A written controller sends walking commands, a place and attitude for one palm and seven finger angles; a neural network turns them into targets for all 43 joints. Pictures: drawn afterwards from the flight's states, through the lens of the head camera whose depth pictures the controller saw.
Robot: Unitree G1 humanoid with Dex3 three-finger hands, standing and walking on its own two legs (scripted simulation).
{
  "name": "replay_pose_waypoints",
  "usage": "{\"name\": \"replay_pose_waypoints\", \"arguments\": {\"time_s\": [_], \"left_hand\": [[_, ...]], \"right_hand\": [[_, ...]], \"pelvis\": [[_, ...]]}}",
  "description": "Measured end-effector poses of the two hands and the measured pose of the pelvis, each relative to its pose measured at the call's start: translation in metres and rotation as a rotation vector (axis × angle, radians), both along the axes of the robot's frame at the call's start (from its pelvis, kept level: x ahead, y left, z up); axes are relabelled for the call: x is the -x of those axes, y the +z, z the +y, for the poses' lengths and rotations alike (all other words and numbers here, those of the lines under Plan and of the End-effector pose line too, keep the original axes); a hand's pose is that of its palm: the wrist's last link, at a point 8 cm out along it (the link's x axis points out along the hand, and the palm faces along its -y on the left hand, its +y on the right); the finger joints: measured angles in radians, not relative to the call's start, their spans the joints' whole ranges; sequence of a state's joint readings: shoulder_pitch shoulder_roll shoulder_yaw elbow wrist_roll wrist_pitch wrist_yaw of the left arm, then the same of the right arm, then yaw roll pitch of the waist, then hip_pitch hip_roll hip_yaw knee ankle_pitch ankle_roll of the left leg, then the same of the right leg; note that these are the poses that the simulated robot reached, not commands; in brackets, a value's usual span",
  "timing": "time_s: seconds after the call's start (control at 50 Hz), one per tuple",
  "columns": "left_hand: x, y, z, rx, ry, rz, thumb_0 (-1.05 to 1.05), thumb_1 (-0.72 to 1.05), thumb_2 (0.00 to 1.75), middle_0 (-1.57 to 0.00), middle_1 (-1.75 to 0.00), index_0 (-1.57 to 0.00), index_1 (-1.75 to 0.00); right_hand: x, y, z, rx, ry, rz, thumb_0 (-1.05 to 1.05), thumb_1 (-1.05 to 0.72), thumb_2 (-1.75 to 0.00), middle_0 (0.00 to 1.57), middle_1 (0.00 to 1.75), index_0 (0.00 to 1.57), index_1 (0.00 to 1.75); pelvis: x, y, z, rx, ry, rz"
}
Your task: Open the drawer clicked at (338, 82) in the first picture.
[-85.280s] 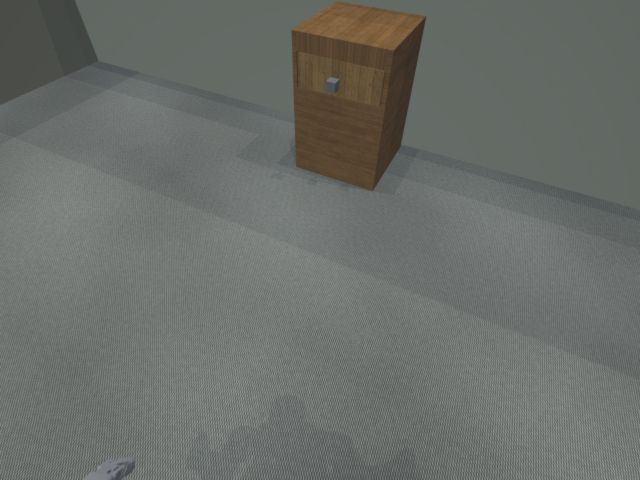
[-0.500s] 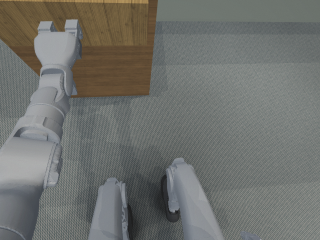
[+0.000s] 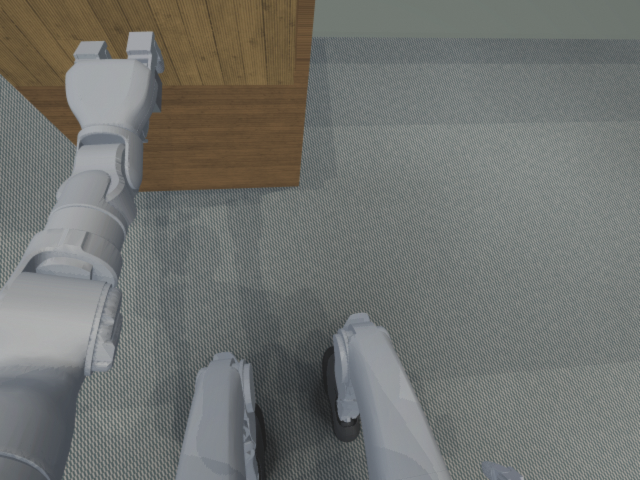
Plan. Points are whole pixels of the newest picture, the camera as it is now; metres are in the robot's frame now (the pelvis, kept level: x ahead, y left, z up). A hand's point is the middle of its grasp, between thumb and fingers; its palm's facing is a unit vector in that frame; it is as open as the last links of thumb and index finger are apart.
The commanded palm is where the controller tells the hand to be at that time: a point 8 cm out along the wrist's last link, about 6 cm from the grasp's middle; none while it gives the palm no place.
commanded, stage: close the thumb around the handle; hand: left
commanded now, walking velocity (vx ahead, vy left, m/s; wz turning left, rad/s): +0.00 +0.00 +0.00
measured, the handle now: (138, 72) +0.62 +0.15 -0.03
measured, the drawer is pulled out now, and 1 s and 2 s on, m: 0.03 0.04 0.10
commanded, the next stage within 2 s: pull the drawer open in 0.08 s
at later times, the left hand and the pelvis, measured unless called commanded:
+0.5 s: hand (134, 121) +0.56 +0.16 -0.04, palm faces -0.05 -0.02 -1.00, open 8.3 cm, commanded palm +0.52 +0.16 +0.00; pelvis +0.00 +0.01 +0.00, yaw -1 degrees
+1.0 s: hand (133, 132) +0.55 +0.16 -0.04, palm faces -0.04 -0.04 -1.00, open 8.3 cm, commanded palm +0.50 +0.17 +0.00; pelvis +0.03 +0.00 +0.02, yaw +0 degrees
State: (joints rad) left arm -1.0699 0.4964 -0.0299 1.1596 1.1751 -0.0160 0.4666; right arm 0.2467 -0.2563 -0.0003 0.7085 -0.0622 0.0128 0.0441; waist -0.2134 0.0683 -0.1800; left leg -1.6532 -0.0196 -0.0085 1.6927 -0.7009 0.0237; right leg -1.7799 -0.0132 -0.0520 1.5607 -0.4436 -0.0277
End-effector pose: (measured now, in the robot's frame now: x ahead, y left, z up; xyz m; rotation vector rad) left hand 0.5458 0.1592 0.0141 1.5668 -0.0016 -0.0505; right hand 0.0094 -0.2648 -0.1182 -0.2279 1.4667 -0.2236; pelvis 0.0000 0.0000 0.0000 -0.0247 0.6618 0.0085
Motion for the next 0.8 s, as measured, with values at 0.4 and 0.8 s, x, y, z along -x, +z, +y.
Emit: {"name": "replay_pose_waypoints", "arguments": {"time_s": [0.4,0.8], "left_hand": [[0.001,-0.001,0.0,0.009,0.002,0.013,0.02,0.48,0.7,-0.41,-1.35,-0.15,-1.3],[0.009,-0.001,0.002,0.034,-0.004,0.011,0.03,0.47,0.71,-0.41,-1.35,-0.16,-1.28]], "right_hand": [[0.008,0.005,0.002,0.013,-0.019,-0.005,0.01,-0.9,-0.9,0.2,0.3,0.2,0.3],[-0.047,0.003,0.004,-0.031,0.011,-0.043,0.01,-0.9,-0.9,0.2,0.3,0.2,0.3]], "pelvis": [[0.003,0.001,0.004,0.005,-0.008,-0.005],[-0.025,0.016,0.002,-0.015,-0.023,-0.002]]}}
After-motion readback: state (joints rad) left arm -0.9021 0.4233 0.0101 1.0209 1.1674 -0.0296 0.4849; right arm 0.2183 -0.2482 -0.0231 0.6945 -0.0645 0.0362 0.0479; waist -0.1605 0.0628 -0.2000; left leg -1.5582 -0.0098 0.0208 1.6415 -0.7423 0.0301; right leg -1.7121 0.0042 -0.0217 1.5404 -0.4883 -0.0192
